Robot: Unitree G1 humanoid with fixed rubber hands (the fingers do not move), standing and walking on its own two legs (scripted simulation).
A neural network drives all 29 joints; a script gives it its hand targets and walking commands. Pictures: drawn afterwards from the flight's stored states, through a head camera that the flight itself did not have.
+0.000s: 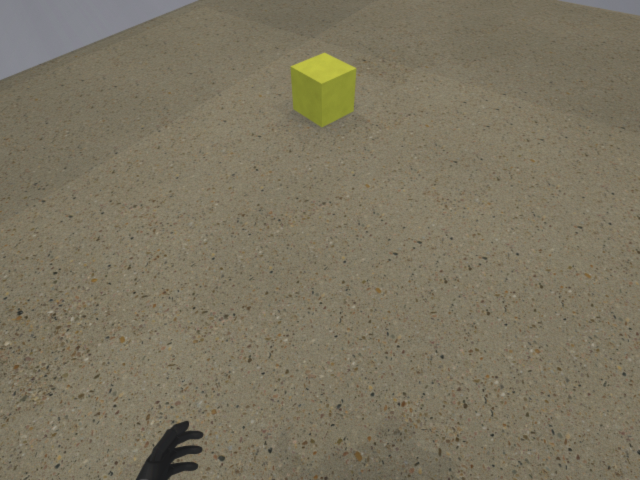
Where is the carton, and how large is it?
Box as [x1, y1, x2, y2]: [290, 53, 355, 126]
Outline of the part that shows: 326,53 322,53 290,66 293,108 320,126 323,126 353,110 355,68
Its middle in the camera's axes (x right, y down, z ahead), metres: +0.03 -0.84 +2.16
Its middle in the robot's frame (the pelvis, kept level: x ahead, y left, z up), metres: +2.11 -0.14 -0.63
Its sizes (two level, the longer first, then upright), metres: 0.253 0.245 0.253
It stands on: the floor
